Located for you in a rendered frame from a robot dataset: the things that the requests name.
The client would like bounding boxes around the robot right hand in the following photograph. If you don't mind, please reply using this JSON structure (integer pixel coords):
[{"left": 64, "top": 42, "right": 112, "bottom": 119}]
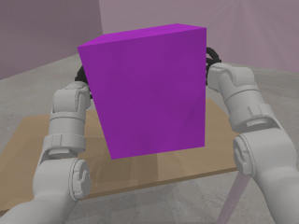
[{"left": 206, "top": 47, "right": 221, "bottom": 86}]

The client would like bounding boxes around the right robot upper arm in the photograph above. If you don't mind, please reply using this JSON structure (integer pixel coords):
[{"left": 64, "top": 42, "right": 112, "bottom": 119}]
[{"left": 233, "top": 127, "right": 299, "bottom": 224}]

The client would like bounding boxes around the table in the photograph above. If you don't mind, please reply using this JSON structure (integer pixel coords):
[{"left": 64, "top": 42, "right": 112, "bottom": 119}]
[{"left": 0, "top": 98, "right": 250, "bottom": 224}]

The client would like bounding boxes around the robot left hand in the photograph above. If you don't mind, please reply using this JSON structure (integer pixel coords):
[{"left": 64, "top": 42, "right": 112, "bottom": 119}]
[{"left": 75, "top": 65, "right": 93, "bottom": 99}]

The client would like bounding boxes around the left robot upper arm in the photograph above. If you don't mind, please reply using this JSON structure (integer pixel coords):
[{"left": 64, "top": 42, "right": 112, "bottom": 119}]
[{"left": 0, "top": 158, "right": 92, "bottom": 224}]

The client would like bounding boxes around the robot right forearm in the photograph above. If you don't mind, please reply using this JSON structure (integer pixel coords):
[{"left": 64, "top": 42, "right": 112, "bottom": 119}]
[{"left": 206, "top": 63, "right": 298, "bottom": 166}]

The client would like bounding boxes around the carton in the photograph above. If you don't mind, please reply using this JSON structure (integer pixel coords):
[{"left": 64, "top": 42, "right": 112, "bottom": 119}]
[{"left": 77, "top": 23, "right": 206, "bottom": 160}]

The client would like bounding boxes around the robot left forearm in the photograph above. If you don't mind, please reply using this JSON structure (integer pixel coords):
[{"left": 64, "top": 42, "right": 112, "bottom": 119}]
[{"left": 32, "top": 81, "right": 92, "bottom": 196}]

